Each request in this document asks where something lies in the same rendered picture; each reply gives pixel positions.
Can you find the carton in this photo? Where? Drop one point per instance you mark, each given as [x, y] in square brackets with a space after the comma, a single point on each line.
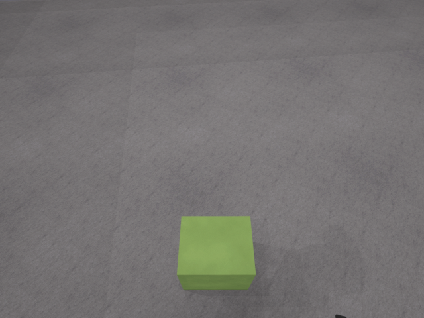
[216, 253]

